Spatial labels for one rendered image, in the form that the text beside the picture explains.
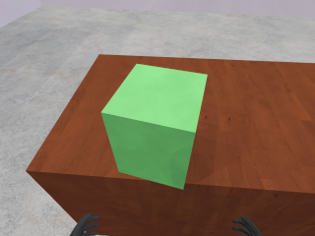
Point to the carton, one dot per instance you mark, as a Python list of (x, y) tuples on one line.
[(151, 123)]

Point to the right robot hand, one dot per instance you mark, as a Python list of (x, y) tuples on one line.
[(250, 230)]

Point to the pedestal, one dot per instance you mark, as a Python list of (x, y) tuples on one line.
[(253, 154)]

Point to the left robot hand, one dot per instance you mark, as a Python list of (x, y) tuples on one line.
[(82, 226)]

